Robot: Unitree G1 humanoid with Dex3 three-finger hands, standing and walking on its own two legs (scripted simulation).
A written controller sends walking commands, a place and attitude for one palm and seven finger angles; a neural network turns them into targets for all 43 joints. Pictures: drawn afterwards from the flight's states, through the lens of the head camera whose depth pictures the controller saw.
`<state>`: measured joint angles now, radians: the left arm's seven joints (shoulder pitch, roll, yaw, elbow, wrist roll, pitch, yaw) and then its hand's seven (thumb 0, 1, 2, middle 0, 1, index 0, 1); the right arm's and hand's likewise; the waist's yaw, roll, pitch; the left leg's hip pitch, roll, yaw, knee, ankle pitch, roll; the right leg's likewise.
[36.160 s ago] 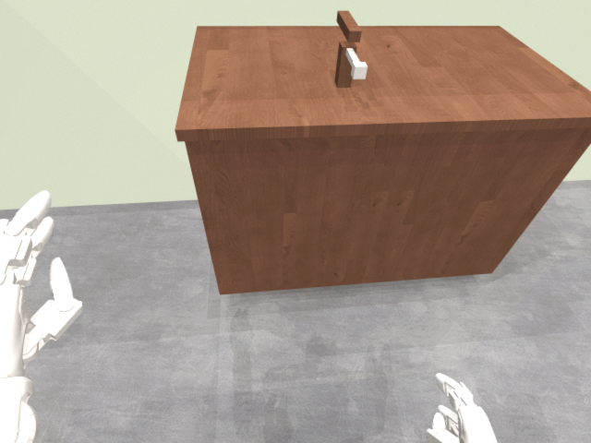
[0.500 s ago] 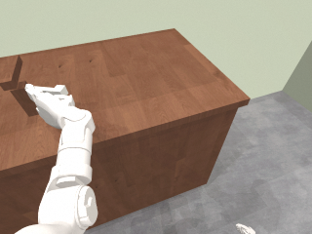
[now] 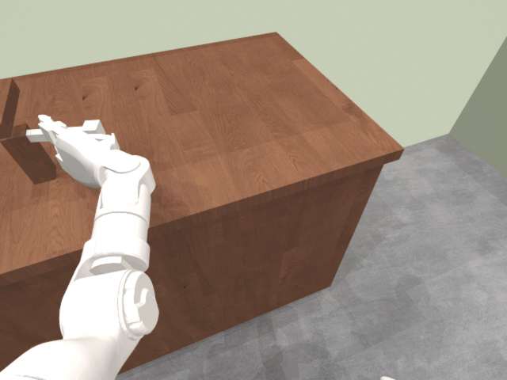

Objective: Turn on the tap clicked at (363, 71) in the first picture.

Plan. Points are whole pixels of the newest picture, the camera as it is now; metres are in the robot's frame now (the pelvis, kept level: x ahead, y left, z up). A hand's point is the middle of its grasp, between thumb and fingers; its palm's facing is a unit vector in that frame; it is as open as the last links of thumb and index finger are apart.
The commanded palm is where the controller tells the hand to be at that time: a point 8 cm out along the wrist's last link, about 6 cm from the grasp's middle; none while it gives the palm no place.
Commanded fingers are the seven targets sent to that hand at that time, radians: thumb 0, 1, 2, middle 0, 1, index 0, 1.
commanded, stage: lift the hand up off the lever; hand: left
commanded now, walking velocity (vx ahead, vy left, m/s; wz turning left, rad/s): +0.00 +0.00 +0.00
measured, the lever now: (93, 132) +0.48 +0.28 +0.15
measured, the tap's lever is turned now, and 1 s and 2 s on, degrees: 74 75 76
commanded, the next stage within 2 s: none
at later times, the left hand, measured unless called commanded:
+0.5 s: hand (108, 134) +0.45 +0.24 +0.17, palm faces +0.85 -0.52 -0.08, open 7.8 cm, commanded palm +0.39 +0.25 +0.18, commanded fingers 0.00 0.90 0.90 -0.15 -0.15 -0.15 -0.15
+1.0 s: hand (102, 124) +0.44 +0.24 +0.19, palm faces +0.85 -0.52 -0.09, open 7.8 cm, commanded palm +0.39 +0.25 +0.20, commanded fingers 0.00 0.90 0.90 -0.15 -0.15 -0.15 -0.15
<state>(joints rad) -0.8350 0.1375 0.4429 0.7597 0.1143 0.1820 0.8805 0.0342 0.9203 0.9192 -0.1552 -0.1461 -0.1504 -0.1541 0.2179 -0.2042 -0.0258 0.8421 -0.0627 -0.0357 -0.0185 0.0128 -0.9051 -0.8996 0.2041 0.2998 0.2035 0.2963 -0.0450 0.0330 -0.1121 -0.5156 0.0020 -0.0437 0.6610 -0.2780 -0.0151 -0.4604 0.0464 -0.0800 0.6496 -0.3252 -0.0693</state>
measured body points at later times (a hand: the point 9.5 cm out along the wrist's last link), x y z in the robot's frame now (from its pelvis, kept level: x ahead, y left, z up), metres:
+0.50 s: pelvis +0.01 +0.00 +0.01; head +0.02 -0.01 +0.46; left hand +0.40 +0.26 +0.18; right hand +0.12 -0.25 -0.12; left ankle +0.03 +0.13 -0.72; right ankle +0.00 -0.07 -0.72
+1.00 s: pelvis +0.02 +0.00 +0.01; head +0.02 -0.02 +0.46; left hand +0.40 +0.26 +0.20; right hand +0.17 -0.24 -0.11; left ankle +0.03 +0.13 -0.72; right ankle +0.00 -0.07 -0.72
